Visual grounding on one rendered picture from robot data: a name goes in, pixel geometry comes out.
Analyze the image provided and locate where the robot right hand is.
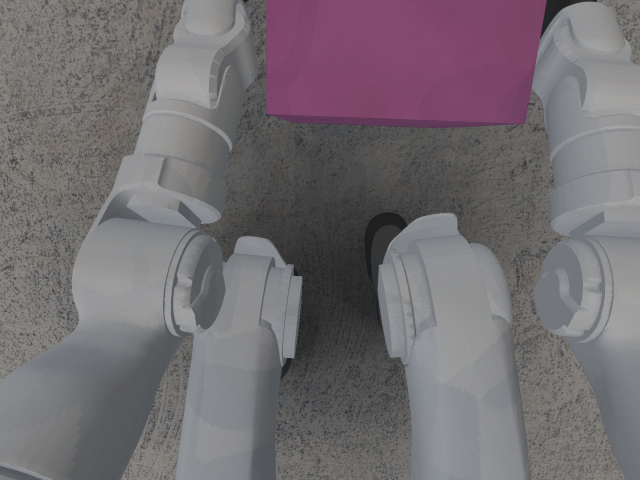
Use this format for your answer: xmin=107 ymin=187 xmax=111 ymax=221
xmin=540 ymin=0 xmax=597 ymax=39

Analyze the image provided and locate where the left robot upper arm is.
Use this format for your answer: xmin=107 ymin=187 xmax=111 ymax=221
xmin=0 ymin=218 xmax=226 ymax=480

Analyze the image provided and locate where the robot right shin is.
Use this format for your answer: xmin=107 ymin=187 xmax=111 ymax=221
xmin=383 ymin=213 xmax=513 ymax=328

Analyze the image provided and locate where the robot left forearm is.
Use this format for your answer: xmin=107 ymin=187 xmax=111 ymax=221
xmin=72 ymin=0 xmax=259 ymax=305

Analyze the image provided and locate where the right robot upper arm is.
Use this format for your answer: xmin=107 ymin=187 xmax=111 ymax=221
xmin=534 ymin=235 xmax=640 ymax=480

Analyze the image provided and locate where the carton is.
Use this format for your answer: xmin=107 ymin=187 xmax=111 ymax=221
xmin=266 ymin=0 xmax=547 ymax=128

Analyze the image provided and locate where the robot right forearm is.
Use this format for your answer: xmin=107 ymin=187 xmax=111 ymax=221
xmin=532 ymin=2 xmax=640 ymax=238

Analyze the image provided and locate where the robot right foot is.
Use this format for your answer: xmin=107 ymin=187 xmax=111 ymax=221
xmin=365 ymin=212 xmax=408 ymax=331

